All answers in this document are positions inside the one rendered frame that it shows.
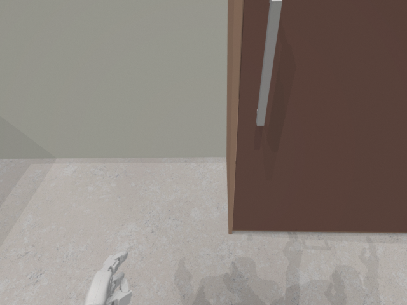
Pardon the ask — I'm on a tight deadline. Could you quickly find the wardrobe door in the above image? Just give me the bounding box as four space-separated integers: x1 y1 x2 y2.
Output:
233 0 407 232

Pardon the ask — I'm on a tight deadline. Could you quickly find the handle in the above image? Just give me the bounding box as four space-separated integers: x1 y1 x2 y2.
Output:
256 0 282 126

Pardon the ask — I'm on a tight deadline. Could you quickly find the robot left hand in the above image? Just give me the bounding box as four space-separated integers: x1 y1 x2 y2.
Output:
83 250 132 305

